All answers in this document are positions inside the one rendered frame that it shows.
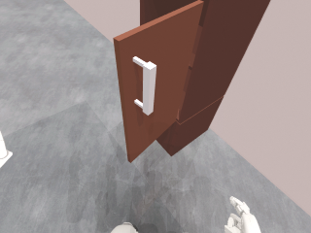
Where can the robot left hand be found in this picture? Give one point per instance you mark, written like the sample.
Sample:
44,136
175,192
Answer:
4,154

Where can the robot right hand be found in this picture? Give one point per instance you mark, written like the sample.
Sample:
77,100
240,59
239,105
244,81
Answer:
246,224

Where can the left robot shin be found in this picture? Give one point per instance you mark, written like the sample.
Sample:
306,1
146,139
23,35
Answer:
128,223

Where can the cupboard door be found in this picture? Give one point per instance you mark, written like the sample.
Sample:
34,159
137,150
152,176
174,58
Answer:
167,42

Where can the handle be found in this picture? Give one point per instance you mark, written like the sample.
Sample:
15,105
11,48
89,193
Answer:
149,85

